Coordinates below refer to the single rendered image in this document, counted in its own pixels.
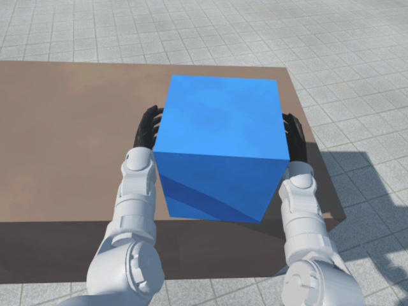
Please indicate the left robot upper arm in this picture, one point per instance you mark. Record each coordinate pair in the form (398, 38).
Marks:
(128, 275)

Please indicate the left robot hand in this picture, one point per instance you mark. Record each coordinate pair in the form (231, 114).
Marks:
(146, 130)

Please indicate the robot right forearm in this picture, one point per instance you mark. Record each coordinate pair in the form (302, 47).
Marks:
(303, 223)

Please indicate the right robot upper arm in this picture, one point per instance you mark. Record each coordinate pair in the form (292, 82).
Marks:
(309, 283)

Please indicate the right robot hand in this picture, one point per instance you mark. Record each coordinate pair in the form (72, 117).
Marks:
(295, 138)

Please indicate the robot left forearm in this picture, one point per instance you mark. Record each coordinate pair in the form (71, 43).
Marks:
(135, 205)

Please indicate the carton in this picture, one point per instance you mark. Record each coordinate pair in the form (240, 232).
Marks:
(221, 147)

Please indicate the pedestal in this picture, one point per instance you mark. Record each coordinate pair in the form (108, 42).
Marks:
(65, 130)

